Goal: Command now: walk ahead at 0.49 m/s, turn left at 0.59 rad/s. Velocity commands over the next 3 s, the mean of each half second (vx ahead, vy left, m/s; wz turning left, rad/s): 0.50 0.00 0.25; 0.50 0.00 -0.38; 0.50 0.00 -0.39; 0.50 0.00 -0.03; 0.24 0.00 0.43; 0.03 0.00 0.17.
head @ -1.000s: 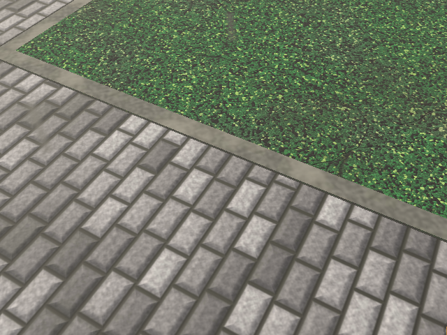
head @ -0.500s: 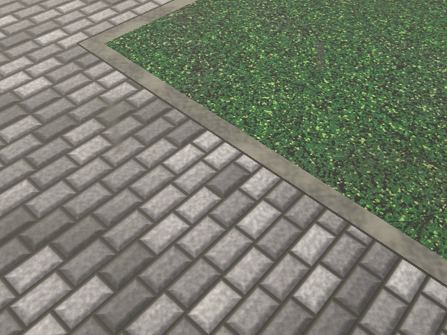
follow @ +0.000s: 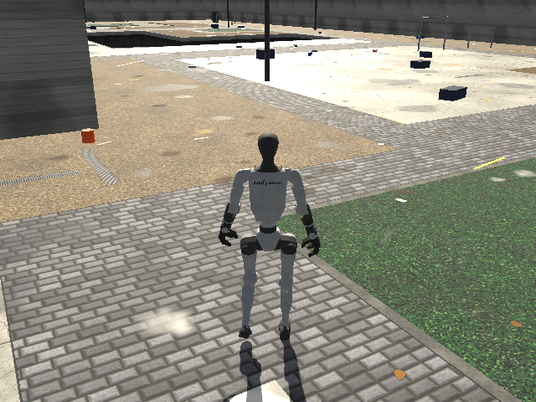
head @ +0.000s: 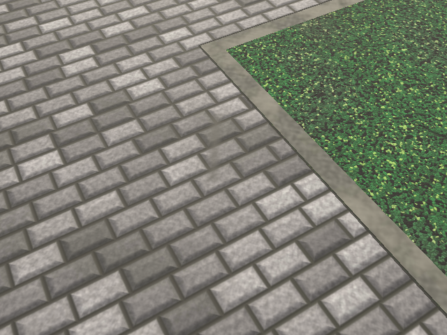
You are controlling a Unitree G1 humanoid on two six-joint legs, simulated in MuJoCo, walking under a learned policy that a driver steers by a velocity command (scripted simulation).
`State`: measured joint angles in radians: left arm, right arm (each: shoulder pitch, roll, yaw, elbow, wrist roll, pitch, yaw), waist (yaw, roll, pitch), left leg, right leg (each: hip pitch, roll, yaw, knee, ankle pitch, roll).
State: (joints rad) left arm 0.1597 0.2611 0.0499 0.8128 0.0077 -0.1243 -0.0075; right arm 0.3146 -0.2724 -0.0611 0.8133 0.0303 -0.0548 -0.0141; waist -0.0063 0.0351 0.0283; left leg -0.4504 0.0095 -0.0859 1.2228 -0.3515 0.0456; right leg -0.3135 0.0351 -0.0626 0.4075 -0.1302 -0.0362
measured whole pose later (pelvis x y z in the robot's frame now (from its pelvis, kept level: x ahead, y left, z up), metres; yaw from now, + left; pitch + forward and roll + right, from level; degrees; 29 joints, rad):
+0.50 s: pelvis +0.27 +0.08 +0.00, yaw +6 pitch +2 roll -1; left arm 0.27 0.29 0.04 0.91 -0.03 -0.09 -0.02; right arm 0.22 -0.25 -0.05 0.72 0.00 -0.08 0.03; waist 0.01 -0.03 0.02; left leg -0.35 -0.01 0.06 0.49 -0.18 0.06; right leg -0.46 -0.09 0.01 1.18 -0.35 -0.03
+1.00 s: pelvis +0.55 +0.04 -0.02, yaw -10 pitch +2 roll +0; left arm 0.12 0.28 0.07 0.73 -0.02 -0.06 -0.05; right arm 0.29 -0.27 -0.05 0.84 0.02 -0.09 -0.01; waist -0.01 -0.01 0.05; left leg -0.22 0.04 0.03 1.15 -0.48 0.00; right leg -0.49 0.07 -0.05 0.64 -0.20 -0.12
